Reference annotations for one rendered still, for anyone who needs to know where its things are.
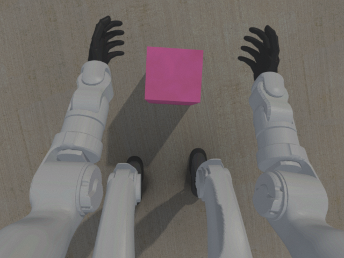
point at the carton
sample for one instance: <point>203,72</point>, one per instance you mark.
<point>173,76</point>

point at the robot left forearm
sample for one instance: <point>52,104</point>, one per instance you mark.
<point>82,130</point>

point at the robot right upper arm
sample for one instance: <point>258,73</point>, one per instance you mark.
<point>295,205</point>

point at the robot right forearm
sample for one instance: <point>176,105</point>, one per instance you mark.
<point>275,130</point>

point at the robot left upper arm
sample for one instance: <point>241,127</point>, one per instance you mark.
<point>62,193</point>

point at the right robot shin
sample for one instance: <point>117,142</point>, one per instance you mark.
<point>212,162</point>

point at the left robot hand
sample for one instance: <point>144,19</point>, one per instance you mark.
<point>100,46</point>

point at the right robot hand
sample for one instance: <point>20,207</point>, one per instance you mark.
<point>267,58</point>

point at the robot right foot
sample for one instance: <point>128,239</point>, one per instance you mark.
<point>197,157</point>

